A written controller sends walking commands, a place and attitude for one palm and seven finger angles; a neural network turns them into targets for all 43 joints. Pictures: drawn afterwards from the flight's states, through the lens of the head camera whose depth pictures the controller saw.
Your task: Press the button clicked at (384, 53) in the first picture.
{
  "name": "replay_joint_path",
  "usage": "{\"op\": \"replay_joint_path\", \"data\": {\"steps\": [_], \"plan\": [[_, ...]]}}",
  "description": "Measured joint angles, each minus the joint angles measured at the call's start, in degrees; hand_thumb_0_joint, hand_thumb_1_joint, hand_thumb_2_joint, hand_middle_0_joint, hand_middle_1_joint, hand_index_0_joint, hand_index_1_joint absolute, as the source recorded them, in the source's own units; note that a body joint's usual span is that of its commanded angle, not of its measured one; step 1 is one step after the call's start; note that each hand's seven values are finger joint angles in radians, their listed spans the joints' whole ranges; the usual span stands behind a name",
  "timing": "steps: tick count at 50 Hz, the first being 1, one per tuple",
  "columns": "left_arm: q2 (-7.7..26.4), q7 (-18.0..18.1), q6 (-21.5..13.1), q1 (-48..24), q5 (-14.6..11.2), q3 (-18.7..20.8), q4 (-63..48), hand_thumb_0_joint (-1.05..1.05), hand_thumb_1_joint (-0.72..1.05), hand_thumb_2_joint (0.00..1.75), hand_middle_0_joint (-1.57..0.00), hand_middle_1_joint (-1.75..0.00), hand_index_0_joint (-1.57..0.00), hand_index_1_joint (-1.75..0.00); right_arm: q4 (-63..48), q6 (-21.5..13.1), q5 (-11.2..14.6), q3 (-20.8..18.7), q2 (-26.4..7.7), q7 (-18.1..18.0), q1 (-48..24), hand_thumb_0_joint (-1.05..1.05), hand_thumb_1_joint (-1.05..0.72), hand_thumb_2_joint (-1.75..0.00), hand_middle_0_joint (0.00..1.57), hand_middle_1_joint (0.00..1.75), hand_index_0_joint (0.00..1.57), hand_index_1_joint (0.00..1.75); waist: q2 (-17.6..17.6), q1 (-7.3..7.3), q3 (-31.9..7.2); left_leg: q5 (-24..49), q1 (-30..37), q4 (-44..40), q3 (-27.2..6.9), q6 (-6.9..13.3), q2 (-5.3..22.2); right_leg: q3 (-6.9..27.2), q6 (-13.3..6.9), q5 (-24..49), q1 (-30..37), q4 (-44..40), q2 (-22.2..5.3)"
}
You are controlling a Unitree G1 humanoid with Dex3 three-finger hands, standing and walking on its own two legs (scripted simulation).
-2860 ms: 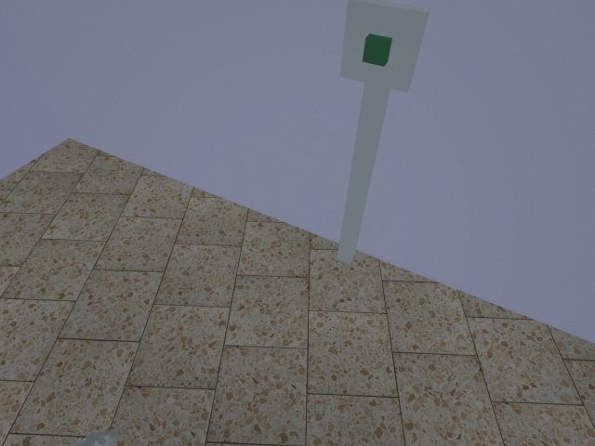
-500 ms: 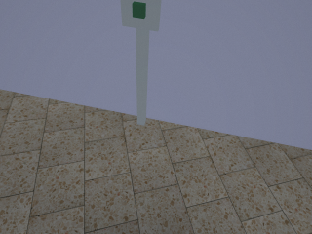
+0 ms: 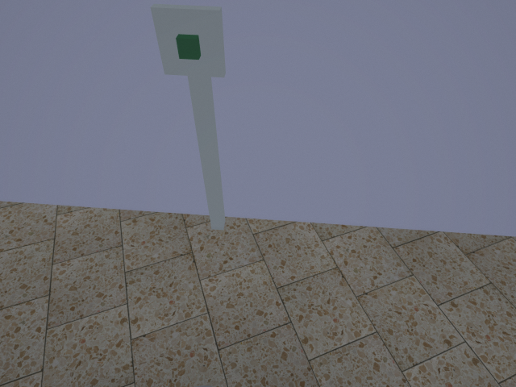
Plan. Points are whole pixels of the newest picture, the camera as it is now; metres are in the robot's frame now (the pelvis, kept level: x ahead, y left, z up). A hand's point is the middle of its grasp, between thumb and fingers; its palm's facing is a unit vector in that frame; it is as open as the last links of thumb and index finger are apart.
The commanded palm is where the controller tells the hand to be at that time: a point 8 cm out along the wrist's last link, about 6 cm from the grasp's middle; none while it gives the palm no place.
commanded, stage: take the last steps up to it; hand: left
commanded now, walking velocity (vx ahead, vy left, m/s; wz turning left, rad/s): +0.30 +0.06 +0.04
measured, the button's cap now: (189, 46) +0.91 +0.24 +0.13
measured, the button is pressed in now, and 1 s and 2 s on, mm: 0 0 0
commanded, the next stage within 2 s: come to a stop and stand still in 0.88 s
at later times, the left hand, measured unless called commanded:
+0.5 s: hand (130, 343) +0.23 +0.26 -0.16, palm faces +0.00 -0.98 -0.17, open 7.3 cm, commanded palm none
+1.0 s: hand (148, 294) +0.35 +0.26 -0.19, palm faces +0.05 -0.98 -0.17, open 7.2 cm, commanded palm none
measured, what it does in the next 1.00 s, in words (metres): walks ahead: left foot, then right foot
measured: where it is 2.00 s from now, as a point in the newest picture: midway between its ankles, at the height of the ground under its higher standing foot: (243, 361)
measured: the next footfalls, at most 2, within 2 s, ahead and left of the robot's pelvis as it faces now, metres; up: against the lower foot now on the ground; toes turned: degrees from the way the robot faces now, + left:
left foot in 0.18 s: +0.18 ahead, +0.17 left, +0.00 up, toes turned +10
right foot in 0.68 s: +0.33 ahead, -0.06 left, +0.00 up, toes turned -11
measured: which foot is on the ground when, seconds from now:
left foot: up 0.00-0.16, down 0.18-0.68, up 0.70-0.98, down 1.00-1.00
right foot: down 0.00-0.18, up 0.20-0.66, down 0.68-1.00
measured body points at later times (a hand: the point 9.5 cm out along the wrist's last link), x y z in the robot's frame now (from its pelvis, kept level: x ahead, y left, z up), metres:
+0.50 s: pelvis +0.16 +0.08 +0.01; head +0.17 +0.09 +0.46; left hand +0.23 +0.31 -0.15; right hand +0.13 -0.12 -0.15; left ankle +0.14 +0.16 -0.74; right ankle +0.21 -0.05 -0.69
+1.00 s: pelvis +0.37 +0.08 -0.01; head +0.38 +0.10 +0.44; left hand +0.35 +0.32 -0.18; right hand +0.43 -0.17 -0.15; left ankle +0.45 +0.19 -0.74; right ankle +0.29 -0.06 -0.74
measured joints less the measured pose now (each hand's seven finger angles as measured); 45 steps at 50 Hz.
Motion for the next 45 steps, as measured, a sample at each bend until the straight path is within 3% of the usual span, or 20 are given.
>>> {"op": "replay_joint_path", "data": {"steps": [4, 8, 10, 12, 14, 16, 23, 28, 33, 36, 39, 41, 45], "plan": [[0.0, 0.0, 0.0, 2.8, 0.2, 0.0, 3.1, 0.00, 0.91, 0.90, -0.20, -0.30, -0.20, -0.30, -2.0, -0.6, 0.4, -0.4, 0.5, 0.7, -2.2, 0.01, -0.91, -0.90, 0.20, 0.30, 0.20, 0.30, -1.4, 0.20, 1.0, 4.3, -2.3, -6.8, 0.8, -0.1, 1.3, -0.3, 1.6, -0.8, 3.0, -2.0, -1.3], [0.6, -0.1, 0.6, 4.8, 0.3, 0.6, 5.0, 0.00, 0.91, 0.90, -0.20, -0.30, -0.20, -0.30, -3.8, -2.2, 0.6, -0.3, 0.9, 1.1, -4.2, 0.00, -0.91, -0.90, 0.20, 0.30, 0.20, 0.30, -2.6, 0.82, 2.0, 6.1, 1.1, -16.4, 1.6, 0.4, 1.2, -0.3, 3.5, -5.2, 4.2, 1.4, -3.0], [0.9, -0.3, 1.4, 5.0, -0.1, 1.0, 5.6, 0.00, 0.91, 0.90, -0.20, -0.30, -0.20, -0.30, -4.5, -3.9, 0.1, -0.3, 1.0, 0.4, -5.2, 0.00, -0.91, -0.90, 0.20, 0.30, 0.20, 0.30, -3.1, 0.54, 2.5, 6.8, 1.8, -16.4, 2.3, 1.6, 0.4, 0.5, 2.0, -10.1, 0.7, 12.1, -4.2], [1.6, -0.4, 2.5, 3.9, -0.4, 1.2, 5.7, 0.00, 0.91, 0.90, -0.20, -0.30, -0.20, -0.30, -4.3, -4.6, 0.0, 0.1, 1.9, -0.4, -6.3, 0.00, -0.91, -0.90, 0.20, 0.30, 0.20, 0.30, -3.6, 0.52, 3.0, 4.6, 2.5, -14.1, 3.6, 3.1, 0.1, 3.0, -0.3, -11.7, -6.6, 29.4, -3.1], [2.3, -0.6, 2.7, 2.2, -0.3, 1.5, 5.3, 0.00, 0.91, 0.90, -0.20, -0.30, -0.20, -0.30, -3.7, -4.8, 0.1, 0.5, 3.0, -1.1, -6.2, 0.00, -0.91, -0.90, 0.20, 0.30, 0.20, 0.30, -3.8, 0.26, 2.5, 4.2, 5.1, -16.6, 4.8, 3.7, -0.4, 2.4, -1.5, -8.1, -13.4, 41.4, -2.3], [2.9, -0.9, 2.4, -0.1, 0.1, 1.8, 4.1, 0.00, 0.91, 0.90, -0.20, -0.30, -0.20, -0.30, -2.8, -4.9, 0.0, 0.6, 3.7, -2.0, -5.3, 0.00, -0.93, -0.90, 0.20, 0.30, 0.20, 0.30, -3.6, 0.06, 1.9, 5.4, 8.2, -21.1, 5.4, 3.9, -1.4, 0.8, -1.7, -4.2, -18.4, 44.8, -2.5], [2.0, -1.2, 2.0, -6.6, 0.2, 2.0, -1.5, 0.00, 0.92, 0.90, -0.19, -0.29, -0.19, -0.30, 0.6, -5.0, 0.3, 0.9, 4.9, -1.9, -1.2, 0.00, -0.93, -0.90, 0.20, 0.30, 0.20, 0.30, -2.2, -0.05, 0.1, 7.4, 17.3, -33.1, 6.6, 4.6, -4.6, -1.2, -0.3, 3.5, -24.7, 31.9, -4.0], [0.7, -1.4, 2.3, -10.1, 0.3, 1.8, -2.8, 0.00, 0.91, 0.90, -0.19, -0.29, -0.19, -0.30, 1.8, -4.9, 0.0, 0.6, 5.5, -1.8, 0.8, 0.00, -0.92, -0.90, 0.20, 0.30, 0.21, 0.30, -1.3, -1.62, 0.8, 5.0, 21.6, -34.9, 6.9, 3.9, -5.4, -0.7, 0.0, 3.9, -22.4, 19.7, -4.4], [-0.1, -1.5, 1.3, -12.0, 0.3, 1.5, -3.2, 0.00, 0.91, 0.90, -0.19, -0.29, -0.20, -0.30, 3.0, -4.6, -0.2, 0.7, 5.7, -1.8, 3.0, 0.00, -0.91, -0.90, 0.20, 0.30, 0.21, 0.30, -0.3, -2.88, 1.9, -1.2, 23.7, -30.4, 7.0, 1.8, -3.7, -2.3, -1.3, 5.2, -16.2, 8.6, -2.7], [-0.5, -1.2, -1.1, -12.2, 0.1, 1.1, -3.1, 0.00, 0.91, 0.90, -0.20, -0.29, -0.20, -0.30, 4.0, -3.7, 0.5, 0.9, 5.4, -1.3, 3.1, 0.00, -0.91, -0.90, 0.20, 0.30, 0.20, 0.30, 0.7, -2.25, 2.9, -7.1, 17.2, -11.1, 3.7, 1.4, -1.4, -3.8, -2.7, 4.9, -14.3, 10.1, -1.5], [-0.9, 0.2, -2.4, -10.2, -0.8, 1.9, -3.0, -0.02, 0.93, 0.90, -0.20, -0.30, -0.20, -0.30, 3.7, -2.5, 0.5, 0.5, 4.5, -1.1, 1.2, 0.00, -0.91, -0.90, 0.20, 0.30, 0.20, 0.30, 0.7, -0.82, 2.8, -5.5, 7.6, 6.8, 0.3, 1.3, -1.0, -4.8, -2.4, 2.3, -10.5, 8.0, -0.7], [0.1, 1.0, -2.6, -8.7, -0.5, 2.3, -2.6, -0.03, 0.95, 0.90, -0.20, -0.30, -0.20, -0.30, 2.5, -2.1, 0.3, 0.1, 3.6, -1.1, -0.9, 0.00, -0.91, -0.90, 0.20, 0.30, 0.20, 0.30, 0.7, -0.31, 2.4, -3.1, 2.9, 8.0, -0.1, 0.7, 0.2, -5.4, -1.8, 2.7, -7.9, 4.9, -0.3], [1.8, 0.8, -1.5, -5.4, 0.0, 1.7, 0.0, -0.03, 0.95, 0.90, -0.20, -0.30, -0.20, -0.30, -1.3, -2.3, 0.3, -0.4, 2.0, -0.7, -5.9, 0.00, -0.92, -0.90, 0.20, 0.30, 0.20, 0.30, 0.0, -0.21, 2.1, 1.2, -0.9, -3.9, 0.7, -0.2, 1.9, -5.6, -1.0, 1.9, -4.0, 1.7, -0.4]]}}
